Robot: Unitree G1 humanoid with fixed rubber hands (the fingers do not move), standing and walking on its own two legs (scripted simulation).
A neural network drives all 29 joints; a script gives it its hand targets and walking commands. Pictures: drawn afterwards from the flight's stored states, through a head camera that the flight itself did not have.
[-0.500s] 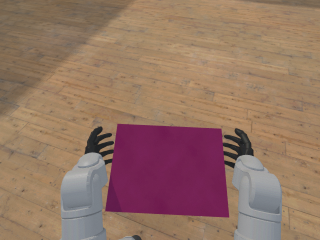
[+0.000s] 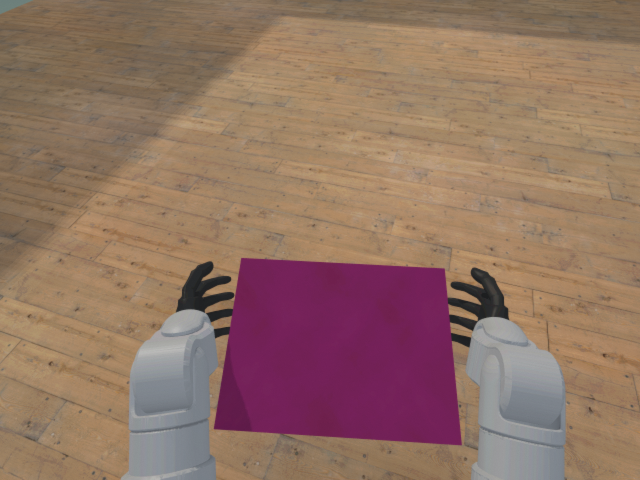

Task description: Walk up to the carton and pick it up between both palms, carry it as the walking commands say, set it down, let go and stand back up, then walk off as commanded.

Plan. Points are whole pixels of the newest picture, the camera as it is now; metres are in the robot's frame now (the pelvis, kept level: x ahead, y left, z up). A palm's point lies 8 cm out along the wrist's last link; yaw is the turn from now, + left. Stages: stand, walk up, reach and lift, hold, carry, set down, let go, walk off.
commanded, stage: carry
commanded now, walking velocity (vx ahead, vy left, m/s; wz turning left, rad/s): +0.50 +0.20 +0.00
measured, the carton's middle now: (336, 354) +0.29 +0.00 -0.02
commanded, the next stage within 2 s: none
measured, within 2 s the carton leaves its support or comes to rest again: neither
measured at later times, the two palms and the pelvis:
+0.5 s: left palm (174, 152) +0.62 +0.28 +0.08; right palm (363, 154) +0.60 -0.05 +0.08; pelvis +0.33 +0.13 +0.01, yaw -3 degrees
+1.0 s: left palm (171, 60) +0.94 +0.36 +0.10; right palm (317, 58) +0.96 +0.03 +0.09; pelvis +0.67 +0.19 +0.02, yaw +1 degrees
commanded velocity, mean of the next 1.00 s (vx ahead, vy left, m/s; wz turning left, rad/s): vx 0.50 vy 0.20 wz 0.00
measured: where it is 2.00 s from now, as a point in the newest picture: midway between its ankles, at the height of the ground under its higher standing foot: (247, 218)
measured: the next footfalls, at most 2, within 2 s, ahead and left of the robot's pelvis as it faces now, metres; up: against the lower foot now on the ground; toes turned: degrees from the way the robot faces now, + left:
left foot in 0.32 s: +0.39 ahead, +0.22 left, +0.00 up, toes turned +8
right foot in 0.70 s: +0.61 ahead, +0.04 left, +0.00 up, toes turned -15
